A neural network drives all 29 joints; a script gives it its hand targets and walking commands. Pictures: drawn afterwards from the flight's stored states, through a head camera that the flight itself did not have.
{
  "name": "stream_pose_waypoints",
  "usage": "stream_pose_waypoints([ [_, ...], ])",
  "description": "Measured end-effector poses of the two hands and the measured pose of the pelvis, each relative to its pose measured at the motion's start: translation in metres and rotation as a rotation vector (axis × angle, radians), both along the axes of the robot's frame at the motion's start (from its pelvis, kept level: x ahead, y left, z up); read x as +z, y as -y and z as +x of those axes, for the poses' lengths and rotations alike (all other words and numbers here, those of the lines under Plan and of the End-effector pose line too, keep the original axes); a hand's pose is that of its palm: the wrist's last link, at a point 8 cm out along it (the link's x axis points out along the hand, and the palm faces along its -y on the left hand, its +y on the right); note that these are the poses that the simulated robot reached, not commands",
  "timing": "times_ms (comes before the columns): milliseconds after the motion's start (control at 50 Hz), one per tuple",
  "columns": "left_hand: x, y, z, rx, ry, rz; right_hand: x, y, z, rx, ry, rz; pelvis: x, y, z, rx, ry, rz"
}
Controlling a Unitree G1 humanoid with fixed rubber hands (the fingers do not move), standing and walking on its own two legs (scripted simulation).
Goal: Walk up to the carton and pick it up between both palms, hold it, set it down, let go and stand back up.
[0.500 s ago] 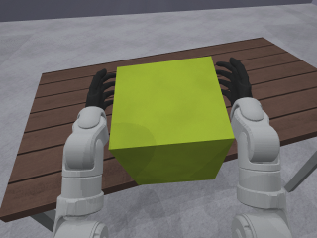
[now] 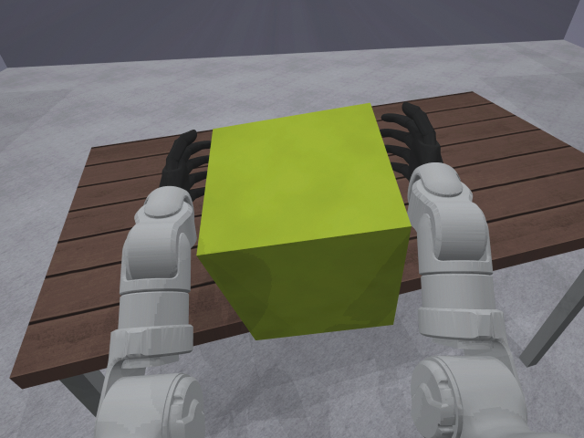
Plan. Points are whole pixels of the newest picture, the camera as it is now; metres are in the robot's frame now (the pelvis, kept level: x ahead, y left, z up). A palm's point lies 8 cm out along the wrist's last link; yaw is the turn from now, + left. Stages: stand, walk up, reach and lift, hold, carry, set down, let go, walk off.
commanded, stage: hold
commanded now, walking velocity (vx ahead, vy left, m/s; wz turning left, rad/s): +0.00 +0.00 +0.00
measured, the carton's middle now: (307, 232) +0.38 -0.02 +0.14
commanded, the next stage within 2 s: none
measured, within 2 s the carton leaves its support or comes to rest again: neither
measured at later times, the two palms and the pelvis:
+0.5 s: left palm (178, 185) +0.42 +0.16 +0.20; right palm (397, 159) +0.42 -0.14 +0.22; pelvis +0.03 +0.01 +0.00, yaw +0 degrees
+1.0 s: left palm (185, 185) +0.40 +0.15 +0.21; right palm (412, 168) +0.40 -0.15 +0.23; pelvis +0.04 +0.01 +0.00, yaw +1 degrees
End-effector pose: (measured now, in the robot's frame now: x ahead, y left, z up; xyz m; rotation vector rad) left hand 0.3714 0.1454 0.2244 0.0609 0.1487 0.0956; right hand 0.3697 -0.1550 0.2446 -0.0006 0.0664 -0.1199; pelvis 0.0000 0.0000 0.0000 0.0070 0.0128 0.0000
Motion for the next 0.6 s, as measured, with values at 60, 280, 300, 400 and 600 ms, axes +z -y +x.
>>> stream_pose_waypoints([
  [60, 0.009, -0.003, 0.002, 0.002, 0.003, 0.005, 0.008, -0.002, 0.003, 0.008, 0.004, -0.005, 0.0, -0.002, 0.002, -0.001, 0.007, 0.0],
  [280, -0.007, -0.013, 0.019, 0.025, -0.059, -0.021, -0.008, -0.011, 0.028, 0.047, -0.068, -0.036, 0.001, -0.005, 0.012, -0.003, 0.005, -0.001],
  [300, -0.009, -0.013, 0.021, 0.028, -0.058, -0.022, -0.01, -0.012, 0.03, 0.045, -0.068, -0.036, 0.001, -0.005, 0.014, -0.004, 0.0, -0.001],
  [400, -0.016, -0.014, 0.033, 0.034, -0.051, -0.02, -0.016, -0.014, 0.043, 0.035, -0.061, -0.03, 0.002, -0.007, 0.021, -0.004, -0.03, -0.002],
  [600, -0.026, -0.013, 0.052, 0.017, -0.018, -0.018, -0.027, -0.013, 0.055, 0.004, -0.026, -0.009, 0.003, -0.012, 0.042, 0.002, -0.046, -0.005],
])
